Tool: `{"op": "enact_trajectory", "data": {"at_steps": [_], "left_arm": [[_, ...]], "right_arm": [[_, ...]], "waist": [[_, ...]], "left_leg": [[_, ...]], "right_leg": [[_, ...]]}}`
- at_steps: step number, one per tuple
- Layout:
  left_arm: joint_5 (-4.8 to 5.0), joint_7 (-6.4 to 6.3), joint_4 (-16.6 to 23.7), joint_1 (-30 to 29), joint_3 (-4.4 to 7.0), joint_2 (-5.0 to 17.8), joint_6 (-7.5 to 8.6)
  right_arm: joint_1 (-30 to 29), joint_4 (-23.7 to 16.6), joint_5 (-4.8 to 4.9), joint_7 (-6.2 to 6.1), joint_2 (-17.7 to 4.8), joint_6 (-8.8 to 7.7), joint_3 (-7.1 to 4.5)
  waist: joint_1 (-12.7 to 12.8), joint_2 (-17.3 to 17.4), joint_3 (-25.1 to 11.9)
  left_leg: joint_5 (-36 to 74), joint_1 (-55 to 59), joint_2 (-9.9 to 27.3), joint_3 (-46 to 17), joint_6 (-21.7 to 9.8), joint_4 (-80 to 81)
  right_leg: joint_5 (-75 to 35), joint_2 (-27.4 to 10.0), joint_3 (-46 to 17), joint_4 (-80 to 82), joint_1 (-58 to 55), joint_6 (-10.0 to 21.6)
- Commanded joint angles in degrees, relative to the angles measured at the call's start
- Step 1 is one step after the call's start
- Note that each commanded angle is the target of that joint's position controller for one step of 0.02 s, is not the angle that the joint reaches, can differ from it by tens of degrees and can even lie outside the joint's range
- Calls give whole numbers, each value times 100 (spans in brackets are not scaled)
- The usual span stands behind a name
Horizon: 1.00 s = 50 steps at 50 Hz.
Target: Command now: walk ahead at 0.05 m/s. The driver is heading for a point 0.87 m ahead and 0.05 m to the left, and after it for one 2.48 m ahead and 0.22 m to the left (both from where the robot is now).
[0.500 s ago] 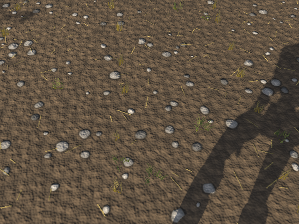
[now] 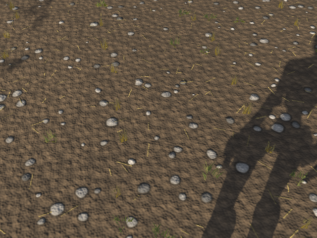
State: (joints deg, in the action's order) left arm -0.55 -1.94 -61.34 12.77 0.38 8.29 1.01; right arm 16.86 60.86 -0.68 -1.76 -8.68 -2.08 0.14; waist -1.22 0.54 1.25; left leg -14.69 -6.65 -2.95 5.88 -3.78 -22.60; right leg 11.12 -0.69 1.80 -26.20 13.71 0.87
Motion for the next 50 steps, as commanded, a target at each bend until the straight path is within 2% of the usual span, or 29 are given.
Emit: {"op": "enact_trajectory", "data": {"at_steps": [1, 5, 9, 10, 12, 14, 16, 21, 22, 23, 25, 26, 27, 28, 29, 30, 32, 34, 37, 39, 41, 42, 43, 44, 45, 46, 47, 48, 50], "left_arm": [[35, -28, 10, 281, 54, 475, 44], [43, -58, -109, 368, 55, 479, 47], [35, -64, -205, 421, 45, 461, 37], [27, -60, -249, 497, 41, 443, 33], [10, -39, -271, 576, 124, 597, -8], [-2, 12, -211, 618, 178, 644, -33], [9, 57, -148, 701, 191, 594, 13], [3, 131, -128, 1162, 334, 857, 164], [-3, 129, -162, 1237, 369, 926, 172], [-4, 129, -163, 1256, 382, 905, 184], [3, 136, -11, 872, 397, 885, 222], [26, 152, 182, 368, 377, 780, 267], [73, 189, 469, -192, 316, 493, 349], [-38, 208, 631, -461, 327, 556, 377], [-176, 188, 666, -663, 396, 798, 334], [-132, 202, 631, -572, 382, 669, 320], [-43, 287, 764, -736, 355, 544, 296], [-70, 356, 939, -987, 310, 444, 234], [-59, 406, 1202, -1365, 202, 298, 161], [-44, 330, 1195, -1158, 238, 475, 115], [-18, 241, 953, -278, 373, 818, 141], [-26, 204, 676, 503, 451, 935, 174], [-109, 158, 445, 1187, 552, 1181, 202], [-230, 162, 366, 1696, 647, 1680, 226], [-134, 226, 452, 1389, 637, 1776, 193], [33, 237, 585, 543, 576, 1482, 198], [51, 262, 688, 84, 451, 1048, 244], [3, 270, 637, -29, 390, 867, 308], [-25, 216, 501, 90, 293, 676, 413]], "right_arm": [[509, 53, 7, -29, -537, 78, -114], [498, 167, 11, -50, -381, 74, -66], [470, 263, 14, -79, -345, 100, -50], [530, 304, 6, -76, -325, 103, -43], [598, 325, -23, -55, -428, 122, -100], [596, 246, -42, -7, -440, 128, -125], [624, 160, -48, 30, -391, 68, -119], [542, -87, -95, 132, -324, -187, -135], [627, -109, -114, 145, -294, -235, -134], [694, -107, -115, 146, -317, -275, -147], [1152, 19, -70, 146, -310, -343, -170], [1727, 195, -51, 123, -372, -376, -198], [2353, 403, 0, 65, -763, -397, -319], [2566, 516, -1, 31, -1070, -347, -416], [2466, 463, -83, 38, -922, -299, -372], [2276, 380, -138, 55, -820, -259, -337], [1916, 302, -123, 56, -679, -238, -270], [1601, 230, -61, 47, -586, -302, -211], [1249, 169, -19, 20, -654, -379, -173], [1323, 209, 13, 28, -854, -439, -196], [1292, 215, 14, 16, -992, -445, -222], [1166, 187, 29, 14, -1049, -412, -235], [1149, 141, 16, 44, -1007, -393, -225], [1308, -23, -45, 74, -492, -373, -145], [1687, -116, 116, 125, -443, -330, -203], [1130, -291, 10, 129, -749, -287, -265], [671, -423, -46, 175, -840, -291, -301], [605, -431, -50, 191, -718, -279, -302], [823, -375, -139, 248, -484, -144, -277]], "waist": [[37, -515, 245], [55, -178, 150], [77, -102, 168], [78, -84, 65], [80, -56, 213], [88, -50, 734], [105, -116, 1038], [219, -591, 656], [177, -779, 617], [139, -721, 581], [-138, -385, 524], [-447, 3, 460], [-706, 1045, 350], [-725, 1464, 693], [-619, 540, 868], [-480, 207, 708], [-227, 258, 734], [-71, 497, 820], [97, 555, 940], [198, 696, 665], [614, 693, 108], [976, 631, -254], [1212, 481, -559], [1109, -605, -1111], [740, -1047, -1480], [435, -455, -498], [371, -144, 78], [169, 85, 348], [-134, -32, 307]], "left_leg": [[664, -126, 769, -757, -14, 502], [714, -105, 817, -756, 44, 573], [736, -49, 842, -751, 65, 585], [359, -11, 798, -721, 48, 602], [-934, -210, 607, -620, -103, 367], [-2085, -707, 613, -769, -278, 268], [-2258, -1005, 653, -945, -385, 86], [-1267, -1341, 352, -642, -411, -687], [-1095, -1444, 298, -480, -405, -865], [-981, -1439, 296, -438, -417, -896], [-777, -853, 395, -650, -479, -495], [-628, 106, 579, -1119, -576, 79], [114, 1524, 1295, -2313, -787, 865], [1840, 2522, 2175, -3228, -1060, 1015], [2681, 2619, 2314, -2934, -1107, 670], [3057, 2594, 2166, -2570, -1029, 577], [2772, 2067, 1841, -2023, -830, 929], [2769, 1361, 1443, -1565, -685, 1269], [3499, 332, 1168, -960, -544, 1453], [5209, 241, 1285, -802, -489, 1094], [6312, 500, 1352, -691, -363, -121], [6045, 389, 1275, -620, -282, -1134], [4785, -331, 1060, -552, -248, -2408], [384, -1314, 424, -311, -198, -4640], [-1449, -2511, -275, -900, -189, -6080], [-826, -2916, 258, -1037, -253, -6024], [-400, -2883, 471, -952, -281, -5678], [-242, -2612, 641, -958, -263, -5328], [-218, -1959, 827, -952, -134, -4728]], "right_leg": [[-1156, -589, -714, 650, -183, 241], [-1308, -600, -711, 670, -470, 266], [-1311, -581, -695, 714, -501, 272], [-820, -514, -663, 751, -542, 292], [933, -287, -588, 624, -320, 449], [2417, -328, -830, 703, 200, 648], [2773, -491, -1210, 735, 395, 827], [2360, -1087, -2349, 1150, -422, 1265], [1986, -1290, -2590, 1139, -629, 1376], [1473, -1380, -2624, 1042, -730, 1423], [402, -1195, -2121, 508, -368, 1290], [-362, -841, -1504, -223, 393, 1077], [-640, 66, -215, -1706, 1676, 669], [1440, 445, 458, -2760, 3407, 430], [1947, 131, 230, -3330, 3977, 426], [1740, -1, 99, -3609, 3966, 408], [1197, -86, 143, -3643, 3783, 382], [650, 17, 368, -3178, 3259, 309], [-175, 177, 597, -1632, 1905, 307], [-354, 456, 825, -1250, 839, 482], [-336, 632, 733, -1008, -140, 694], [-522, 622, 642, -569, -955, 803], [-153, 208, 190, -355, -1953, 933], [469, -1408, -1780, -193, -2740, 1270], [1153, -2309, -4550, 1113, -2880, 2023], [2128, -2128, -3947, 1470, -1915, 1890], [1992, -1889, -3205, 1632, -1077, 1719], [1314, -1639, -2617, 1767, -503, 1549], [412, -1269, -1740, 1880, 137, 1316]]}}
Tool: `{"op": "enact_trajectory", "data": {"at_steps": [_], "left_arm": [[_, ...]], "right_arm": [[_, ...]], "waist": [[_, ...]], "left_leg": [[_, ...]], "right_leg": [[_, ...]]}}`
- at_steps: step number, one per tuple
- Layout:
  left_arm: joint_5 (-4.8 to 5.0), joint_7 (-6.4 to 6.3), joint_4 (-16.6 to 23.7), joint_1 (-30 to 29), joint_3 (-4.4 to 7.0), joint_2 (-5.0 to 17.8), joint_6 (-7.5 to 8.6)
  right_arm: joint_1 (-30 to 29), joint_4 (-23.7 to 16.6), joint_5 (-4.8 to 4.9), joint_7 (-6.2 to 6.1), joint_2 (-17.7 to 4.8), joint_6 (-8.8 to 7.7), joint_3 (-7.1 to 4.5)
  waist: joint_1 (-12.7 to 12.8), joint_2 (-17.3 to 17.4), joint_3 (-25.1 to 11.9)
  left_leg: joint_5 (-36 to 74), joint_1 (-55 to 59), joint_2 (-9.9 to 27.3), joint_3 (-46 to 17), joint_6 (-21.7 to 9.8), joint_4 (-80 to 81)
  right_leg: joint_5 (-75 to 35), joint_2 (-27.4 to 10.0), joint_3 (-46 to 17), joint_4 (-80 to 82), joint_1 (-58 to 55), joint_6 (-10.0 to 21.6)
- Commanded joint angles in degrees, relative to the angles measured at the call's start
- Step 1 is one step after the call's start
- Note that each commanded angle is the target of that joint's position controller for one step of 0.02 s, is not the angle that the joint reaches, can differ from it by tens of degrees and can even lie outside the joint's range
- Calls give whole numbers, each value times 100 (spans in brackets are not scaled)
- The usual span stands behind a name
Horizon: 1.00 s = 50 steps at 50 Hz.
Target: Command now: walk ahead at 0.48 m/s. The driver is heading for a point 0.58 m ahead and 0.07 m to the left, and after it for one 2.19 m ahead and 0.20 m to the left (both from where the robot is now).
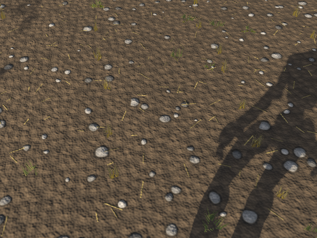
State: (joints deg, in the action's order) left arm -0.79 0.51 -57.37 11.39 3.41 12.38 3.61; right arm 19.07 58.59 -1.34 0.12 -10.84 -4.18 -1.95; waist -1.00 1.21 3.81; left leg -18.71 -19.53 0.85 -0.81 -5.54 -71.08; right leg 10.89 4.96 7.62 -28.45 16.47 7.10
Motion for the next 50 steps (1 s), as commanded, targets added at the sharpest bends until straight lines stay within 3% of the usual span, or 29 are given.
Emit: {"op": "enact_trajectory", "data": {"at_steps": [1, 4, 9, 16, 19, 20, 21, 22, 23, 24, 25, 26, 28, 31, 34, 39, 44, 47, 48, 49, 50], "left_arm": [[-5, -41, 26, 408, -20, 286, 206], [5, -53, -74, 780, -3, 481, 257], [30, -50, -123, 1351, -38, 478, 246], [-53, -131, -312, 1980, -56, 529, 225], [-80, -175, -308, 1759, -26, 668, 208], [-79, -175, -306, 1676, -9, 735, 196], [-40, -162, -283, 1550, -16, 737, 175], [26, -143, -109, 1459, -78, 586, 190], [269, -68, 29, 2083, -187, -12, 190], [110, -99, -22, 1720, -15, 605, 176], [83, -85, 156, 1279, 8, 579, 196], [69, -67, 194, 1056, -17, 466, 219], [-87, -9, 180, 1084, -18, 296, 75], [-139, 92, 228, 991, -19, 169, -86], [-139, 130, 506, 219, -20, 238, -144], [-60, 143, 890, -891, -104, 168, -116], [-49, 117, 1144, -1459, -105, 274, -62], [-54, 70, 1068, -1008, -34, 385, 17], [-69, 31, 856, -355, 26, 463, 57], [-132, -21, 510, 648, 113, 617, 117], [-286, -88, 340, 1612, 252, 1129, 159]], "right_arm": [[596, -164, -78, 81, -220, 117, -71], [-64, -431, -82, 119, -303, 206, -103], [-1349, -870, -10, 168, -299, 203, -93], [-2348, -1271, 2, 178, -302, 127, -66], [-2002, -1252, 3, 138, -418, 55, -122], [-1437, -1080, -8, 93, -516, 24, -180], [-448, -748, -52, 38, -644, -31, -260], [611, -508, -200, -35, -1054, -80, -387], [1060, -428, -263, -26, -1656, -58, -543], [629, -468, -47, 33, -1380, 19, -494], [-16, -562, 10, 53, -1113, 15, -401], [-307, -580, 0, 77, -774, -30, -310], [-424, -453, 34, 37, -421, -95, -192], [-6, -244, 76, 7, -546, -203, -194], [282, -156, 76, 3, -652, -216, -198], [712, -53, 69, 5, -652, -206, -155], [1061, 109, 10, -63, -732, -167, -165], [855, 118, -24, -111, -857, -134, -202], [772, 117, -24, -109, -903, -108, -216], [700, 81, 1, -97, -855, -84, -196], [788, -133, 120, -61, -576, -85, -110]], "waist": [[-190, -173, 52], [-146, -296, 196], [203, -295, 284], [525, -467, 293], [239, -601, 106], [-8, -641, -192], [-445, -483, -706], [-825, -143, -1395], [-588, 1292, -2153], [-500, 427, -1937], [-245, 278, -1070], [-123, 31, -656], [202, 177, -324], [317, 233, -255], [218, 208, 5], [-43, 237, 172], [-174, 288, 275], [120, 332, 49], [398, 305, -286], [789, 102, -827], [1016, -565, -1593]], "left_leg": [[210, -610, 455, -205, 96, 314], [724, -1156, 597, -7, 257, 988], [1687, -1793, 602, 244, 467, 2491], [1597, -1876, 280, 502, 307, 3662], [957, -1052, -21, 635, 33, 4061], [831, -324, -226, 709, -86, 4217], [1142, 909, -322, 751, -237, 4597], [780, 2511, 645, -260, -521, 4623], [413, 4117, 2383, -3128, -1337, 5114], [445, 3688, 2218, -3539, -1242, 5477], [681, 2862, 2019, -2546, -1069, 5556], [1232, 2192, 1765, -1955, -918, 5764], [1682, 1380, 1275, -1114, -577, 6029], [2211, 1194, 1127, -713, -608, 6220], [2166, 1252, 1053, -498, -643, 6473], [2670, 1565, 915, -152, -570, 6518], [3241, 2419, 1183, -96, -557, 6246], [4794, 2643, 1247, 61, -408, 5462], [5344, 2591, 1150, 158, -335, 4682], [4988, 2088, 889, 361, -219, 3517], [2980, 650, 490, 622, -47, 1679]], "right_leg": [[92, -1754, -2099, 2138, -64, 686], [-80, -1609, -1672, 2385, -201, 680], [-791, -1471, -1286, 2462, -979, 531], [-2354, -1688, -1069, 1906, -2284, 499], [-3986, -1769, -913, 1214, -2459, 348], [-4745, -1719, -836, 573, -2411, 266], [-4724, -1510, -627, -501, -2053, 138], [-3104, -1284, -481, -2033, -852, 23], [936, -204, -171, -4288, 1297, -275], [1569, -294, -1048, -4842, 1788, -160], [1109, -575, -1098, -4749, 1996, -129], [776, -766, -1075, -4451, 1865, -137], [549, -993, -1022, -3891, 1414, -224], [363, -1026, -846, -3573, 1412, -373], [-204, -1175, -702, -3010, 1994, -528], [-991, -1070, -443, -1467, 2023, -598], [-834, -890, -357, -643, 1969, -365], [-207, -583, -230, -275, 1126, -91], [-154, -383, -145, -52, 361, 22], [-363, -390, -197, 199, -925, 174], [114, -1730, -1770, 297, -2552, 551]]}}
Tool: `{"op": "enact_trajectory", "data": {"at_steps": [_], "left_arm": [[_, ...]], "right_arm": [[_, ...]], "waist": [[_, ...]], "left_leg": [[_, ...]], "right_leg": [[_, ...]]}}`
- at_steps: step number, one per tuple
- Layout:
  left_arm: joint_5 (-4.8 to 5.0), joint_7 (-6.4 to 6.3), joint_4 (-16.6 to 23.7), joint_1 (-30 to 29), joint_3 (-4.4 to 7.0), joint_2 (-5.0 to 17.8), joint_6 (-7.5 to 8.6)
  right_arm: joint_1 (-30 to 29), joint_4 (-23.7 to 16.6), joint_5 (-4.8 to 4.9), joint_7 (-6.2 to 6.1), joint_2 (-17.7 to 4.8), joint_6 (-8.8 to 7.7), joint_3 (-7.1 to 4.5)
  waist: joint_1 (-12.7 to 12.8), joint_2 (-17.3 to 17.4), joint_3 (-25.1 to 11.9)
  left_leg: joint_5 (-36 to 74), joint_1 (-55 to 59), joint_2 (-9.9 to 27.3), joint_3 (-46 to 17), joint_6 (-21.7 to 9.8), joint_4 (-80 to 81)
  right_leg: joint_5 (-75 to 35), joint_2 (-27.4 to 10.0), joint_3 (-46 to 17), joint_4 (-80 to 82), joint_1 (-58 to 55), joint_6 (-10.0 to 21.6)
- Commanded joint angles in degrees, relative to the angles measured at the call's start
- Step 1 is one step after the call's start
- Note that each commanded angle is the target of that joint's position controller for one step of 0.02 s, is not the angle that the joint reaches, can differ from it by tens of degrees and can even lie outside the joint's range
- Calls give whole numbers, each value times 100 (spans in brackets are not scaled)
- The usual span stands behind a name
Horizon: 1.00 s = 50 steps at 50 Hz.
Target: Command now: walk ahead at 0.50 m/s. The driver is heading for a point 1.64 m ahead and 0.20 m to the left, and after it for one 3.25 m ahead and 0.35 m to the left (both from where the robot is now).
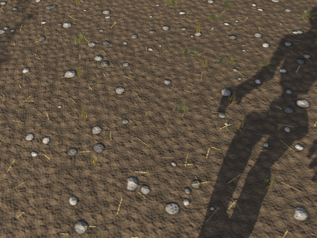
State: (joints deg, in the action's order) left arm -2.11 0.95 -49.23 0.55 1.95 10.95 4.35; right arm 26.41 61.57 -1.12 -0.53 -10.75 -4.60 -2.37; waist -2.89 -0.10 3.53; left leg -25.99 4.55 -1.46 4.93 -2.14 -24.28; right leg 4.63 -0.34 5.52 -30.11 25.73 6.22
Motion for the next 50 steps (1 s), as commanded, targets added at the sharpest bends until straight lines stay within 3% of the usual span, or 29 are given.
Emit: {"op": "enact_trajectory", "data": {"at_steps": [1, 2, 3, 4, 6, 9, 12, 17, 23, 26, 27, 28, 29, 30, 31, 32, 33, 35, 37, 39, 42, 45, 50], "left_arm": [[-127, -87, -510, 2810, 497, 1681, 39], [87, -55, -432, 2226, 448, 1398, -26], [131, -43, -333, 1663, 339, 1011, -15], [110, -25, -318, 1408, 257, 721, 25], [138, -64, -451, 1394, 163, 444, 92], [171, -90, -653, 1854, 178, 608, 205], [173, -97, -742, 2179, 177, 681, 205], [166, -110, -866, 2652, 126, 636, 183], [82, -189, -1074, 3054, 122, 689, 141], [53, -225, -1072, 2780, 160, 827, 125], [57, -216, -1071, 2691, 172, 867, 104], [104, -204, -1024, 2586, 152, 830, 93], [250, -159, -801, 2703, 55, 501, 103], [334, -124, -817, 3255, 56, 265, 89], [183, -143, -774, 2689, 177, 700, 47], [155, -109, -630, 2248, 176, 653, 82], [147, -90, -614, 2083, 167, 546, 88], [16, -24, -669, 2230, 153, 379, -48], [-4, 36, -638, 2170, 154, 304, -145], [-8, 64, -490, 1752, 156, 328, -208], [25, 80, -218, 962, 150, 400, -235], [72, 87, -14, 360, 95, 334, -212], [85, 69, 256, -357, 40, 341, -162]], "right_arm": [[664, -451, 233, 48, -231, -40, -33], [161, -465, 89, 27, -700, -6, -156], [-304, -607, 65, 56, -683, -35, -163], [-499, -634, 57, 73, -576, -50, -146], [-380, -574, -86, 131, -419, 83, -132], [-576, -640, -114, 207, -340, 226, -135], [-1337, -889, -100, 234, -410, 286, -134], [-2341, -1224, -31, 248, -345, 252, -59], [-3042, -1534, -21, 223, -392, 170, -13], [-2452, -1414, -17, 159, -529, 91, -85], [-1737, -1181, -29, 113, -624, 52, -149], [-736, -857, -106, 58, -798, -7, -238], [188, -706, -260, -7, -1355, -37, -386], [161, -696, -206, 62, -1653, 18, -459], [-441, -761, 13, 100, -1367, 71, -408], [-984, -858, 49, 117, -970, 59, -294], [-1230, -866, 25, 132, -686, 22, -212], [-1200, -721, 43, 83, -413, -47, -112], [-850, -566, 54, 64, -532, -134, -121], [-643, -492, 67, 57, -701, -164, -149], [-310, -416, 68, 58, -681, -151, -118], [-47, -353, 63, 54, -666, -145, -88], [400, -179, 5, -6, -695, -119, -74]], "waist": [[878, -1497, -2087], [734, -592, -1526], [567, -325, -729], [428, -139, -404], [147, -321, -247], [75, -286, -191], [205, -268, 50], [450, -300, 189], [610, -383, 309], [249, -472, 11], [-50, -429, -356], [-455, -264, -889], [-626, 486, -1666], [-292, 1339, -2079], [-136, 470, -1394], [19, 287, -625], [175, 139, -296], [447, 328, -162], [502, 315, -189], [483, 295, -50], [307, 305, 143], [157, 321, 191], [-56, 397, 272]], "left_leg": [[-534, -3488, -339, -122, -247, -4789], [-176, -3956, 29, -856, -353, -5140], [389, -4078, 278, -812, -366, -4953], [756, -3890, 474, -782, -359, -4606], [988, -3375, 660, -731, -242, -4144], [1232, -3484, 703, -565, -88, -3845], [1812, -4121, 832, -438, 59, -3305], [2501, -4289, 719, -198, 150, -1994], [2266, -4225, 473, -30, -122, -1021], [1633, -3188, 110, 123, -426, -666], [1642, -2385, -82, 197, -551, -410], [1947, -1004, 78, 7, -726, -170], [1444, 685, 1537, -1747, -1149, -73], [1546, 1448, 2709, -4266, -1825, 678], [958, 761, 2358, -3857, -1615, 846], [1025, -133, 2151, -3009, -1421, 1059], [1397, -721, 1848, -2440, -1203, 1288], [2008, -1334, 1434, -1680, -929, 1510], [2587, -1378, 1349, -1406, -962, 1588], [2654, -1334, 1294, -1202, -983, 1745], [2914, -1079, 1193, -1015, -937, 1871], [3388, -836, 1096, -797, -847, 1829], [4075, -9, 1277, -688, -889, 1587]], "right_leg": [[854, -2502, -4243, 1246, -4461, 1338], [1345, -2182, -4059, 1457, -3883, 1139], [1236, -1993, -3161, 1588, -3021, 954], [763, -1711, -2586, 1806, -2420, 766], [112, -1300, -1807, 2032, -1765, 504], [-518, -1180, -1412, 2205, -1710, 544], [-565, -1095, -1200, 2421, -1894, 525], [-1280, -953, -857, 2399, -2317, 413], [-2240, -1218, -753, 2014, -3274, 497], [-4058, -1263, -585, 1146, -3401, 352], [-4499, -1160, -496, 326, -3343, 275], [-3877, -943, -325, -837, -2682, 161], [-1623, -484, -44, -2736, -1108, -27], [2681, 546, -289, -4400, 498, -134], [2201, 122, -919, -4662, 915, -32], [1666, -109, -878, -4409, 1001, -24], [1338, -301, -846, -4054, 805, -33], [1112, -478, -788, -3582, 310, -163], [993, -492, -661, -3408, 308, -271], [668, -589, -562, -3116, 695, -382], [97, -673, -432, -2415, 1236, -517], [-326, -572, -275, -1524, 1213, -559], [-364, -346, -101, -597, 1188, -383]]}}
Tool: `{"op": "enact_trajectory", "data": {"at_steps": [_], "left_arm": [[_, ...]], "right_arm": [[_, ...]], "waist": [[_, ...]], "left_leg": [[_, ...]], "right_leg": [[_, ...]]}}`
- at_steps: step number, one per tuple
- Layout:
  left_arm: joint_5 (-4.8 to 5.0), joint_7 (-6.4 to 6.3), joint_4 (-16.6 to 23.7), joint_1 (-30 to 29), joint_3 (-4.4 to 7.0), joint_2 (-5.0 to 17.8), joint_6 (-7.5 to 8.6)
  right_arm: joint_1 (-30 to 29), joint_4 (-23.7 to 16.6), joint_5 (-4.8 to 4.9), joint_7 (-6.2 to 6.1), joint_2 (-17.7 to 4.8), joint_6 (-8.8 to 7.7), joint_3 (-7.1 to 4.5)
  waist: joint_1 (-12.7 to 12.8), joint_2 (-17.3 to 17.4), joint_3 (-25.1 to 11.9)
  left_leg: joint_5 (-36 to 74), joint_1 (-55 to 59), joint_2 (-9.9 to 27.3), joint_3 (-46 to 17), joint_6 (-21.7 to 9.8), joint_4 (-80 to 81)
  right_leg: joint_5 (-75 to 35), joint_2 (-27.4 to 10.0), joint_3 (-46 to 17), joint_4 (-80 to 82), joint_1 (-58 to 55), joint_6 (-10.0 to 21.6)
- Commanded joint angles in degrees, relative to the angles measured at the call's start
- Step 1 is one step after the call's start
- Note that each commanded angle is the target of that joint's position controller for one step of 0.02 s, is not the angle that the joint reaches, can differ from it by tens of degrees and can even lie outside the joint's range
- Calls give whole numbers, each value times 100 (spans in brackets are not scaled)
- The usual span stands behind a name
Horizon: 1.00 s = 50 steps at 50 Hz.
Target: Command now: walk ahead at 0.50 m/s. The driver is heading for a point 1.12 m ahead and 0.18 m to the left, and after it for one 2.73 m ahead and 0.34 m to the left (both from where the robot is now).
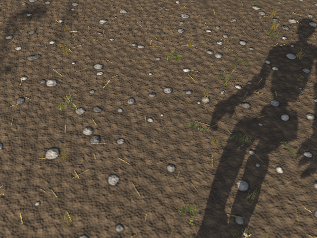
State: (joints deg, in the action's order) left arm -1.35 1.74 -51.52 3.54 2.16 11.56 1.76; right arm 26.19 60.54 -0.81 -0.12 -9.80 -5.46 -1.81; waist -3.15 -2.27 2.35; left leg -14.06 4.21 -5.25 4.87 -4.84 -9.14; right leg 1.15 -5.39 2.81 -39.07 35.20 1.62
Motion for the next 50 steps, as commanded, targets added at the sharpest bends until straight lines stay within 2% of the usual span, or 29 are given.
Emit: {"op": "enact_trajectory", "data": {"at_steps": [1, 3, 4, 5, 6, 7, 8, 9, 10, 11, 13, 16, 19, 24, 29, 32, 33, 34, 35, 36, 37, 38, 39, 40, 41, 42, 43, 46, 50], "left_arm": [[9, -13, 533, -718, 24, 310, 116], [13, -28, 551, -596, 49, 375, 168], [13, -57, 476, -307, 82, 430, 196], [5, -101, 290, 281, 139, 524, 230], [-43, -153, -43, 1262, 217, 644, 285], [-195, -221, -269, 2307, 347, 1078, 328], [-235, -197, -304, 2536, 481, 1613, 298], [14, -143, -238, 2044, 441, 1356, 219], [66, -130, -140, 1414, 341, 1022, 220], [45, -106, -126, 1149, 251, 683, 264], [62, -150, -262, 1082, 145, 370, 335], [90, -173, -466, 1520, 157, 532, 450], [91, -176, -545, 1816, 163, 637, 456], [87, -180, -655, 2282, 117, 606, 436], [21, -239, -827, 2675, 111, 643, 404], [-14, -287, -850, 2502, 144, 754, 381], [-22, -294, -845, 2401, 161, 813, 373], [-5, -284, -838, 2291, 167, 840, 348], [37, -271, -772, 2237, 132, 759, 345], [226, -216, -547, 2508, 20, 331, 351], [222, -193, -590, 2770, 102, 441, 351], [106, -207, -517, 2292, 178, 693, 313], [73, -173, -413, 1885, 155, 595, 342], [68, -153, -406, 1771, 145, 461, 332], [-27, -128, -395, 1783, 148, 415, 264], [-73, -88, -453, 1905, 130, 313, 186], [-87, -57, -450, 1912, 131, 283, 134], [-85, -13, -256, 1383, 137, 313, 40], [-35, 4, 86, 401, 114, 353, 29]], "right_arm": [[441, -50, -44, -67, -814, -21, -138], [322, -37, -69, -102, -883, -5, -159], [206, -48, -78, -114, -936, -1, -173], [123, -50, -84, -112, -989, 14, -189], [-1, -80, -48, -98, -980, 38, -181], [-37, -264, 21, -75, -814, 28, -119], [671, -345, 234, -6, -261, 35, -36], [266, -313, 67, -28, -834, 59, -186], [-208, -476, 45, -9, -820, 42, -206], [-442, -517, 32, 8, -719, 19, -185], [-375, -482, -106, 64, -543, 149, -173], [-499, -529, -145, 151, -438, 300, -172], [-1268, -792, -134, 181, -514, 363, -172], [-2300, -1138, -60, 195, -453, 334, -100], [-2948, -1406, -52, 177, -494, 276, -63], [-2742, -1425, -48, 149, -594, 202, -107], [-2340, -1308, -53, 112, -666, 173, -151], [-1545, -1043, -75, 67, -746, 127, -215], [-526, -720, -171, 9, -986, 67, -318], [290, -620, -309, -45, -1586, 42, -470], [129, -603, -142, 30, -1707, 138, -515], [-578, -716, 1, 58, -1450, 177, -455], [-1031, -797, 19, 77, -1026, 150, -338], [-1234, -782, -3, 78, -770, 116, -259], [-1237, -696, 13, 50, -618, 75, -205], [-1169, -627, 6, 32, -549, 36, -172], [-982, -547, 7, 23, -592, -13, -175], [-632, -416, 32, 16, -823, -76, -211], [-213, -314, 36, 16, -777, -55, -167]], "waist": [[-17, 622, 409], [130, 647, 358], [289, 692, 210], [536, 707, -95], [956, 534, -599], [1285, 86, -1304], [915, -1240, -1908], [839, -325, -1609], [609, -135, -738], [497, 123, -332], [183, -54, -107], [93, -70, -84], [213, -54, 165], [475, -91, 302], [655, -168, 401], [438, -213, 311], [253, -253, 100], [-96, -155, -297], [-460, 44, -879], [-513, 1017, -1683], [-289, 1555, -2029], [-37, 808, -1156], [53, 472, -497], [240, 376, -149], [390, 513, -12], [484, 568, -28], [505, 574, -61], [499, 513, 78], [277, 505, 285]], "left_leg": [[3076, 202, 1734, -688, -630, -25], [3869, 405, 1830, -620, -577, -370], [4660, 402, 1823, -545, -508, -740], [5287, 372, 1766, -480, -438, -1419], [5100, -19, 1550, -290, -321, -2513], [3282, -1241, 1275, -117, -208, -4156], [-1223, -3332, 101, 49, 34, -6306], [-1386, -3818, 309, -834, -78, -6740], [-864, -4036, 593, -827, -99, -6611], [-503, -3889, 787, -798, -86, -6291], [-242, -3365, 1013, -753, 25, -5737], [-30, -3383, 1060, -581, 185, -5412], [546, -4009, 1213, -448, 342, -4842], [1273, -4182, 1122, -211, 435, -3469], [1201, -4166, 919, -67, 238, -2634], [627, -3606, 707, 8, -24, -2262], [422, -3035, 521, 85, -133, -2148], [553, -2116, 327, 186, -261, -1801], [692, -650, 640, -160, -458, -1708], [30, 1025, 2263, -2338, -958, -1477], [79, 1367, 2978, -4405, -1420, -657], [-301, 605, 2723, -3613, -1252, -615], [-180, -247, 2493, -2884, -1110, -399], [78, -838, 2186, -2329, -865, -168], [431, -1218, 1956, -1936, -702, -47], [675, -1392, 1811, -1649, -629, 29], [1028, -1422, 1763, -1523, -653, 57], [1311, -1311, 1684, -1207, -715, 266], [1733, -944, 1554, -948, -659, 373]], "right_leg": [[125, 189, 163, 417, 228, 145], [531, 326, 209, 664, -116, 323], [764, 490, 279, 780, -591, 433], [894, 686, 345, 940, -1292, 552], [578, 749, 354, 1304, -2509, 705], [883, -339, -820, 1332, -4080, 1011], [1137, -1965, -3724, 1967, -5459, 1839], [1454, -1721, -3971, 2317, -4995, 1717], [1429, -1543, -2993, 2417, -4163, 1525], [924, -1275, -2402, 2645, -3493, 1353], [358, -796, -1554, 2897, -2743, 1010], [-199, -661, -1140, 3074, -2624, 1037], [-131, -584, -940, 3326, -2760, 1038], [-753, -449, -604, 3324, -3189, 933], [-1467, -660, -502, 3038, -4002, 972], [-2670, -791, -396, 2499, -4277, 872], [-3460, -766, -326, 2016, -4262, 798], [-3830, -616, -186, 1107, -4142, 704], [-2993, -378, -25, -129, -3332, 592], [-438, 268, 327, -2190, -1576, 346], [2852, 1031, -189, -3520, -423, 321], [2428, 570, -605, -3769, -1, 397], [1975, 355, -583, -3520, 30, 397], [1690, 153, -553, -3106, -180, 389], [1560, 33, -548, -2785, -429, 330], [1474, -1, -510, -2640, -651, 269], [1408, 13, -438, -2578, -698, 220], [969, -111, -294, -2164, -191, 61], [275, -165, -128, -1135, 357, -100]]}}
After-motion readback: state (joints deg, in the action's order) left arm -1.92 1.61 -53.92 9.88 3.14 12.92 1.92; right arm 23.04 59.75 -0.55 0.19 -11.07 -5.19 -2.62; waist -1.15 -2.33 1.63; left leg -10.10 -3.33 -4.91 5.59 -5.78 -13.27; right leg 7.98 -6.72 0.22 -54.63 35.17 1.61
